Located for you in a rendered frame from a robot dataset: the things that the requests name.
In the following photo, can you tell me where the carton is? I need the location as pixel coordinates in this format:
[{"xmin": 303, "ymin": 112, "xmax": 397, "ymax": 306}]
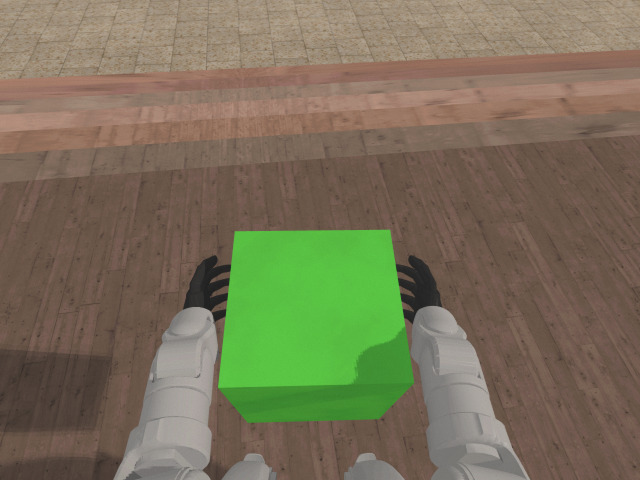
[{"xmin": 218, "ymin": 230, "xmax": 414, "ymax": 423}]

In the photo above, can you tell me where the robot left hand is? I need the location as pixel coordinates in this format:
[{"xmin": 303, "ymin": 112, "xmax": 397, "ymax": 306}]
[{"xmin": 183, "ymin": 255, "xmax": 231, "ymax": 322}]

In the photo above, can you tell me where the robot shin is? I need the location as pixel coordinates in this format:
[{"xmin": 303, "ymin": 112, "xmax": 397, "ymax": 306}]
[
  {"xmin": 354, "ymin": 453, "xmax": 376, "ymax": 465},
  {"xmin": 243, "ymin": 453, "xmax": 265, "ymax": 464}
]

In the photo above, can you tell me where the robot right hand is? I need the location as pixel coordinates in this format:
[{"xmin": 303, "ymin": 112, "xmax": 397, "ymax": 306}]
[{"xmin": 396, "ymin": 255, "xmax": 443, "ymax": 324}]

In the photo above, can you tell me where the right robot shin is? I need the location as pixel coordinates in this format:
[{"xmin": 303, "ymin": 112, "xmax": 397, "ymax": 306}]
[{"xmin": 354, "ymin": 453, "xmax": 376, "ymax": 465}]

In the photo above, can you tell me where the robot left forearm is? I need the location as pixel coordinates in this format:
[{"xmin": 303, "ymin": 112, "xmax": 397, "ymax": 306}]
[{"xmin": 113, "ymin": 307, "xmax": 219, "ymax": 480}]

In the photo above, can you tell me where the left robot shin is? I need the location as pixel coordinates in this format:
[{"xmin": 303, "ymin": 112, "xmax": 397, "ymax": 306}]
[{"xmin": 243, "ymin": 453, "xmax": 265, "ymax": 464}]

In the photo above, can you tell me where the robot right forearm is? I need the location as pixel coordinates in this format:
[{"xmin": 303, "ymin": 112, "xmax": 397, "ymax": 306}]
[{"xmin": 410, "ymin": 306, "xmax": 530, "ymax": 480}]

